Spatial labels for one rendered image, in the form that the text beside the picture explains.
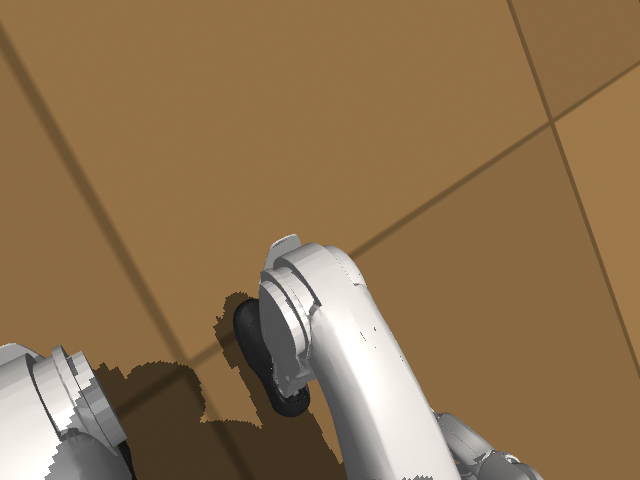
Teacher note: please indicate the left robot foot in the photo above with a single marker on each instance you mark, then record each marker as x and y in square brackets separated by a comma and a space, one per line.
[125, 451]

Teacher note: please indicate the right robot arm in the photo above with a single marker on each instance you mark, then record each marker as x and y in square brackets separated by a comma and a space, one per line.
[503, 465]

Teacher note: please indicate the right robot hand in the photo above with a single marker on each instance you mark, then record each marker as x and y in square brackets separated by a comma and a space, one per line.
[467, 447]

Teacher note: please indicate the right robot foot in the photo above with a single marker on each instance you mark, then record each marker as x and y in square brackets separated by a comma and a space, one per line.
[247, 328]

